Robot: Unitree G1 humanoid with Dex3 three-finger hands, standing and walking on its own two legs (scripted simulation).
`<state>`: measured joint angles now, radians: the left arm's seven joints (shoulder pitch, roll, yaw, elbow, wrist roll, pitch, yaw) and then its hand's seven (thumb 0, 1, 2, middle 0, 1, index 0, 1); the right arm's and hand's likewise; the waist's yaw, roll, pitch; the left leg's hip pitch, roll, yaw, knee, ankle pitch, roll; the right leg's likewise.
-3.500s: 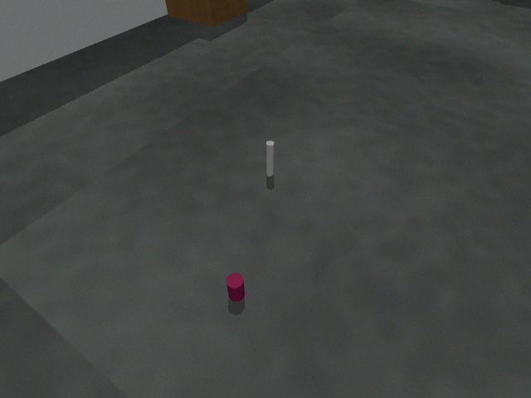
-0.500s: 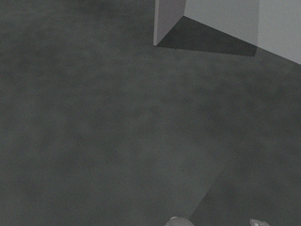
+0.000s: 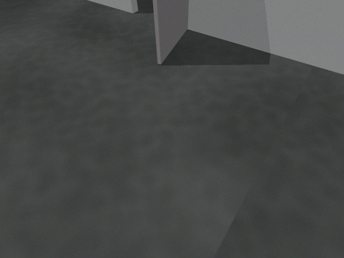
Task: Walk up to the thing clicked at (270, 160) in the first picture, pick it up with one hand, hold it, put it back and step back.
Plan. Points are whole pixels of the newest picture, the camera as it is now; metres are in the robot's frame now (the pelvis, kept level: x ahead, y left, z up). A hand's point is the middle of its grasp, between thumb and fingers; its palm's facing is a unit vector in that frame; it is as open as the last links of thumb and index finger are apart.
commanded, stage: walk up
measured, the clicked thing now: out of the picture +0.19 +1.37 -0.64
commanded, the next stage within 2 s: stand in 0.74 s
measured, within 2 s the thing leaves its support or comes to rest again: neither
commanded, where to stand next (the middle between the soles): +0.08 +0.01 m, yaw +1 degrees
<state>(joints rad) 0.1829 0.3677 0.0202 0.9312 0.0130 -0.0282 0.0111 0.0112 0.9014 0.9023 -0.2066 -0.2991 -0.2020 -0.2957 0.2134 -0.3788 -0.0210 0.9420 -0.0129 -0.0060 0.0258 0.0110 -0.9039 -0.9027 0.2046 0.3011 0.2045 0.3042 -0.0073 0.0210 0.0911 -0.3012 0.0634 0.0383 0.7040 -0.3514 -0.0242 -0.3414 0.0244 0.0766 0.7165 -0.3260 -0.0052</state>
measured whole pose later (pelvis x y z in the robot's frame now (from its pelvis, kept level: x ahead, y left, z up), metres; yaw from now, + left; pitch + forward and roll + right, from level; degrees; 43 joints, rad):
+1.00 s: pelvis +0.02 +0.01 +0.03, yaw -2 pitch -2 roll +0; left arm 0.05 0.35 0.00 1.14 0.01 -0.01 0.00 0.01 0.90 0.90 -0.20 -0.30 -0.20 -0.30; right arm 0.09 -0.35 -0.03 1.15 -0.01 0.00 0.02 0.01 -0.90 -0.90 0.20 0.30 0.20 0.30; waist -0.03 -0.01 0.07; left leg -0.10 0.05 0.09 0.35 -0.20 -0.02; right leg -0.16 0.00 0.12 0.36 -0.17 0.03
